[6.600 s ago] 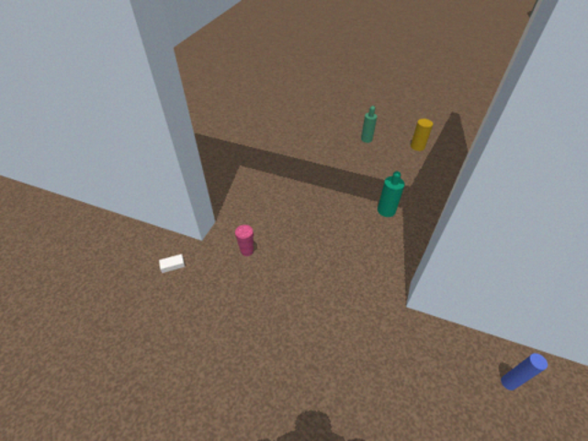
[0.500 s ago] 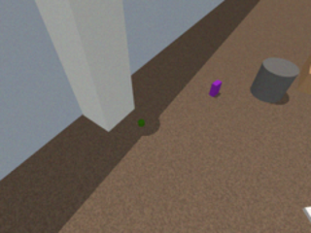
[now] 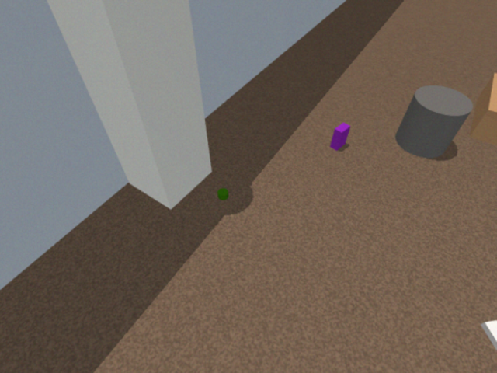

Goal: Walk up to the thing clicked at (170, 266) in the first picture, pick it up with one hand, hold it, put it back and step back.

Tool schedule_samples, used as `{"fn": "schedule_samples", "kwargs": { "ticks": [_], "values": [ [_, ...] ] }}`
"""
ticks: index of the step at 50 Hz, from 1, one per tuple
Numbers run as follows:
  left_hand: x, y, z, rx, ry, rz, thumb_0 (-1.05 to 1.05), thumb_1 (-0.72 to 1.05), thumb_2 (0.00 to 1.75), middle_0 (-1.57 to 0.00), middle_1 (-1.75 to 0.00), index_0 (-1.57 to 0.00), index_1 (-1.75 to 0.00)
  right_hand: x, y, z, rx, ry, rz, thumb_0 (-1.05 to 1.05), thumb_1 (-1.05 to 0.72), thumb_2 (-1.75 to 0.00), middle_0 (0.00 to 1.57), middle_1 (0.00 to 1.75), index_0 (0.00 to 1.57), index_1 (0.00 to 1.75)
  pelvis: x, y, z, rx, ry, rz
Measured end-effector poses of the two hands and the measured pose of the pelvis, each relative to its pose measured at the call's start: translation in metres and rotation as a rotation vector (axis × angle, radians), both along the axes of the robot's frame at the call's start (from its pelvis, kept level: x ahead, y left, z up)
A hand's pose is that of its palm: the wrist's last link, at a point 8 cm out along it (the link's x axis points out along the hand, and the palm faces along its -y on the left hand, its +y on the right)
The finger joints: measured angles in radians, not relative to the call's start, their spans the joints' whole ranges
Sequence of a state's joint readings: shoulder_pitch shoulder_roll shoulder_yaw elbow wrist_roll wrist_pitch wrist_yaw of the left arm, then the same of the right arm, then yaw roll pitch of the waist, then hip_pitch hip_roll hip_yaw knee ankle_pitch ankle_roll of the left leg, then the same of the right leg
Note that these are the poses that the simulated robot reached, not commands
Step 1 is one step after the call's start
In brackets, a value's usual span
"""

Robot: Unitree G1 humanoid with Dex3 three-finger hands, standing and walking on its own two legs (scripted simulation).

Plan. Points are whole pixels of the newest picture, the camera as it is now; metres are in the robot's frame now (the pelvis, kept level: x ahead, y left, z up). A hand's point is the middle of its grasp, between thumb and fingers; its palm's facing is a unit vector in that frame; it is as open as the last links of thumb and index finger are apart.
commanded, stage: walk up
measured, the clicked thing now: (496, 335) +0.41 -0.93 -0.77
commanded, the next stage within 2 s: none
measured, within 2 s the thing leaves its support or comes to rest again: neither
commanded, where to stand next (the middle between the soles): +0.04 +0.00 m, yaw -68 degrees
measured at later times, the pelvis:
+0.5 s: pelvis -0.03 +0.07 -0.01, yaw -29 degrees
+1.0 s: pelvis -0.01 +0.06 -0.04, yaw -49 degrees
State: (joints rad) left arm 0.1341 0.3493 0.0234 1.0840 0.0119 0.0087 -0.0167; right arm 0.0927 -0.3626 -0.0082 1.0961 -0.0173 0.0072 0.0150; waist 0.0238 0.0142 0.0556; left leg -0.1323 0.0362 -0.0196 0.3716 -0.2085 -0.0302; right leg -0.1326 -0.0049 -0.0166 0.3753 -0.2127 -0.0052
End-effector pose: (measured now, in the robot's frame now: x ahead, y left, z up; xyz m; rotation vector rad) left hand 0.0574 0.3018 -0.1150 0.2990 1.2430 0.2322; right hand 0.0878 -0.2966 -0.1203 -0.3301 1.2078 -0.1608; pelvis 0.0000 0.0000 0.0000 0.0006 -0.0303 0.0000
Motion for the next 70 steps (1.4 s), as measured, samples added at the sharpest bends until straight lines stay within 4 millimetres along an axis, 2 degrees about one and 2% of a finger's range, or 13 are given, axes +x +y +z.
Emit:
{"fn": "schedule_samples", "kwargs": {
  "ticks": [5, 9, 13, 18, 24, 29, 33, 41, 50, 54, 61, 67, 70],
  "values": [
    [0.001, 0.016, 0.001, 0.035, 0.040, -0.126, 0.01, 0.91, 0.90, -0.21, -0.30, -0.20, -0.30, 0.002, -0.007, 0.009, -0.020, -0.125, -0.102, 0.01, -0.90, -0.90, 0.20, 0.30, 0.20, 0.30, -0.014, 0.019, -0.005, 0.011, 0.011, -0.140],
    [0.018, 0.037, -0.005, 0.050, 0.055, -0.233, 0.01, 0.90, 0.90, -0.21, -0.30, -0.20, -0.30, -0.017, -0.002, 0.019, -0.063, -0.182, -0.170, 0.01, -0.91, -0.90, 0.20, 0.30, 0.20, 0.30, -0.022, 0.040, -0.010, 0.012, 0.026, -0.231],
    [0.055, 0.050, -0.015, 0.053, 0.014, -0.325, 0.01, 0.91, 0.90, -0.21, -0.30, -0.20, -0.30, -0.062, 0.012, 0.022, -0.115, -0.171, -0.247, 0.01, -0.91, -0.90, 0.20, 0.30, 0.20, 0.30, -0.028, 0.060, -0.017, 0.014, 0.008, -0.302],
    [0.098, 0.045, -0.002, 0.027, -0.026, -0.445, 0.01, 0.91, 0.90, -0.20, -0.30, -0.20, -0.30, -0.129, 0.033, 0.033, -0.110, -0.105, -0.382, 0.01, -0.90, -0.90, 0.20, 0.30, 0.20, 0.30, -0.031, 0.068, -0.005, -0.016, 0.005, -0.388],
    [0.144, 0.019, 0.011, 0.021, -0.052, -0.603, 0.01, 0.91, 0.90, -0.20, -0.30, -0.20, -0.30, -0.201, 0.047, 0.032, -0.107, -0.082, -0.512, 0.01, -0.90, -0.90, 0.20, 0.30, 0.20, 0.30, -0.031, 0.070, -0.004, -0.017, 0.016, -0.490],
    [0.180, -0.031, 0.017, 0.038, -0.123, -0.743, 0.01, 0.91, 0.90, -0.20, -0.30, -0.20, -0.30, -0.263, 0.052, 0.014, -0.087, -0.034, -0.627, 0.01, -0.90, -0.90, 0.20, 0.30, 0.20, 0.30, -0.037, 0.059, -0.014, -0.010, 0.025, -0.574],
    [0.193, -0.074, 0.018, 0.035, -0.205, -0.829, 0.01, 0.91, 0.90, -0.20, -0.30, -0.20, -0.30, -0.298, 0.055, -0.007, -0.056, 0.004, -0.725, 0.01, -0.90, -0.90, 0.20, 0.30, 0.20, 0.30, -0.042, 0.049, -0.025, -0.021, 0.010, -0.636],
    [0.198, -0.119, 0.020, -0.015, -0.214, -0.914, 0.01, 0.90, 0.90, -0.21, -0.30, -0.20, -0.30, -0.300, 0.073, -0.011, -0.021, -0.034, -0.803, 0.01, -0.91, -0.90, 0.20, 0.30, 0.20, 0.30, -0.031, 0.041, -0.019, -0.003, -0.018, -0.761],
    [0.237, -0.128, -0.017, -0.037, -0.188, -0.986, 0.01, 0.90, 0.90, -0.21, -0.30, -0.20, -0.30, -0.284, 0.091, -0.011, -0.109, -0.071, -0.877, 0.01, -0.90, -0.90, 0.20, 0.30, 0.20, 0.30, -0.007, 0.056, -0.040, 0.005, -0.013, -0.858],
    [0.247, -0.130, -0.022, -0.023, -0.153, -1.025, 0.01, 0.91, 0.90, -0.21, -0.30, -0.20, -0.30, -0.285, 0.106, 0.000, -0.113, -0.087, -0.913, 0.01, -0.90, -0.90, 0.20, 0.30, 0.20, 0.30, -0.006, 0.062, -0.034, -0.011, -0.018, -0.914],
    [0.244, -0.128, -0.013, -0.003, -0.079, -1.075, 0.01, 0.91, 0.90, -0.21, -0.30, -0.20, -0.30, -0.309, 0.117, 0.012, -0.127, -0.071, -0.940, 0.01, -0.90, -0.90, 0.21, 0.30, 0.21, 0.30, -0.009, 0.061, -0.023, -0.015, 0.000, -0.980],
    [0.233, -0.131, -0.010, 0.055, -0.101, -1.106, 0.01, 0.91, 0.90, -0.21, -0.30, -0.20, -0.30, -0.345, 0.112, -0.007, -0.122, -0.055, -1.006, 0.01, -0.90, -0.90, 0.21, 0.30, 0.21, 0.30, -0.022, 0.052, -0.036, -0.039, 0.002, -1.025],
    [0.225, -0.133, -0.007, 0.065, -0.103, -1.120, 0.01, 0.91, 0.90, -0.21, -0.30, -0.20, -0.30, -0.351, 0.113, -0.015, -0.106, -0.049, -1.050, 0.01, -0.90, -0.90, 0.20, 0.30, 0.20, 0.30, -0.026, 0.050, -0.035, -0.021, -0.012, -1.055]
  ]
}}
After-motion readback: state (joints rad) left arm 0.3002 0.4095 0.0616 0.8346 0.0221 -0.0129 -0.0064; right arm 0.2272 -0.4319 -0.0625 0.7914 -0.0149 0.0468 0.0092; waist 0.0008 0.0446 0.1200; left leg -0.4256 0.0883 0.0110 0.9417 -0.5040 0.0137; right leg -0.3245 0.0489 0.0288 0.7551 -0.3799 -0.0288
